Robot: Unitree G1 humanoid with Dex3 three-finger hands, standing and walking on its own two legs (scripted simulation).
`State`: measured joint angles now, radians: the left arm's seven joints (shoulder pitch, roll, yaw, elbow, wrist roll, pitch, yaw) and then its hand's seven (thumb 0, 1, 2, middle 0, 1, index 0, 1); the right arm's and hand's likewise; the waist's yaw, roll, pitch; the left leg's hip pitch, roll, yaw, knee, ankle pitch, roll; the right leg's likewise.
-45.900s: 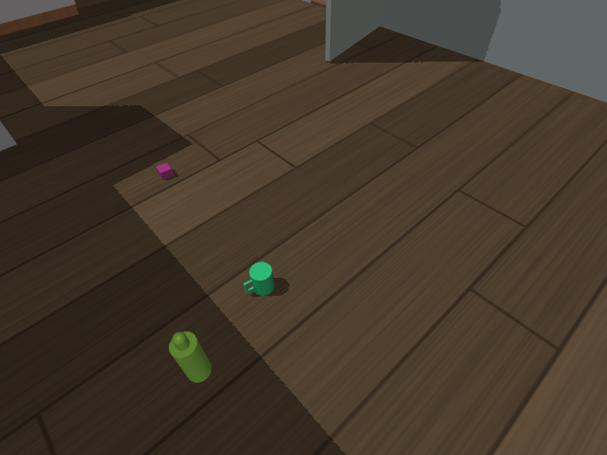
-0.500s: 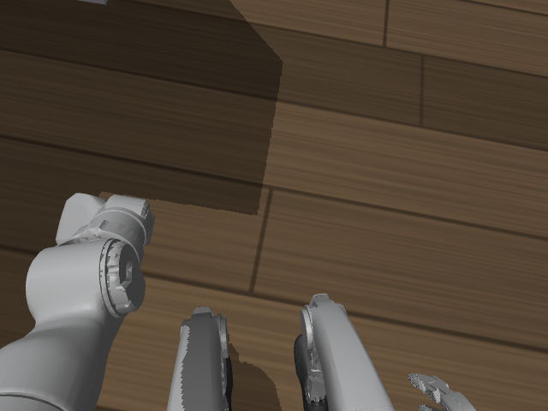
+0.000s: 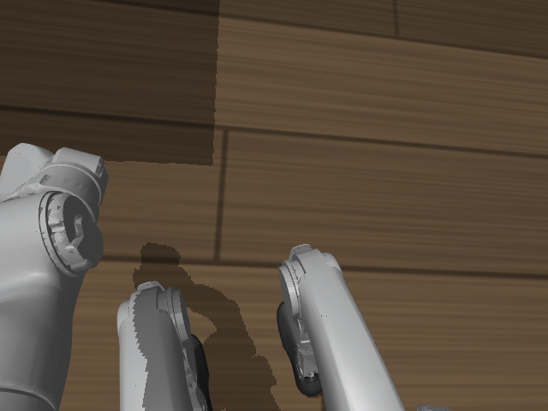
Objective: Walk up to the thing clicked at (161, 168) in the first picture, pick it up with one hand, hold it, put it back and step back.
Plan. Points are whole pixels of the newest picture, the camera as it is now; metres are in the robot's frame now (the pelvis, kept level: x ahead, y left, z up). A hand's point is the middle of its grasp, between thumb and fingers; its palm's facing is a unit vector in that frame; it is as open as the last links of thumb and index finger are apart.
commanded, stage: crouch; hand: left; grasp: from above
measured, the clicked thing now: (74, 188) +0.49 +0.24 -0.17
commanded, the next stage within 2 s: lower in 0.94 s
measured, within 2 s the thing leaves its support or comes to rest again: neither
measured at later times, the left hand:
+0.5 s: hand (74, 201) +0.48 +0.25 -0.21, palm faces -0.07 -0.48 -0.87, open 8.8 cm
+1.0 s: hand (79, 201) +0.49 +0.26 -0.24, palm faces -0.06 -0.47 -0.88, open 8.8 cm
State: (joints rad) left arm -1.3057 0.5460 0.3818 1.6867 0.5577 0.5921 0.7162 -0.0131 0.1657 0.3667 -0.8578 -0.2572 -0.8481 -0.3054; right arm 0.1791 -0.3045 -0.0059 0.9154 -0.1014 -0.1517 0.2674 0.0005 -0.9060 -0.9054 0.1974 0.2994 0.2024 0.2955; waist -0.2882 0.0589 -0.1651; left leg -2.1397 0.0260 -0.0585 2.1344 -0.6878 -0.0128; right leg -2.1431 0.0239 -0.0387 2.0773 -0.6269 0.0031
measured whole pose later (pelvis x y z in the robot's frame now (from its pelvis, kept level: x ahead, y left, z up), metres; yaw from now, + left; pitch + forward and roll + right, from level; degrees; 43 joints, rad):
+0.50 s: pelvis +0.00 +0.00 -0.06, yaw -2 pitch +37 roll -5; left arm -1.38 0.69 0.43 1.75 0.58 0.57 0.74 -0.01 0.18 0.33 -0.86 -0.26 -0.86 -0.30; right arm 0.15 -0.33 0.06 0.86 -0.13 -0.18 0.32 0.00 -0.92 -0.90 0.20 0.30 0.20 0.30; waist -0.30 0.04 -0.02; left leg -2.28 0.02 -0.11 2.34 -0.71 -0.02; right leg -2.28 0.03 -0.08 2.26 -0.63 0.00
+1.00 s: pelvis +0.00 +0.00 -0.07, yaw -5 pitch +35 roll -8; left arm -1.38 0.77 0.43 1.73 0.58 0.56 0.77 -0.01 0.16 0.34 -0.86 -0.29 -0.86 -0.32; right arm 0.17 -0.35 0.11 0.85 -0.16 -0.17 0.40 0.00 -0.92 -0.91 0.20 0.30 0.20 0.30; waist -0.34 0.02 0.06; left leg -2.31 0.02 -0.15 2.40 -0.71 -0.02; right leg -2.27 0.03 -0.12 2.27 -0.62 0.01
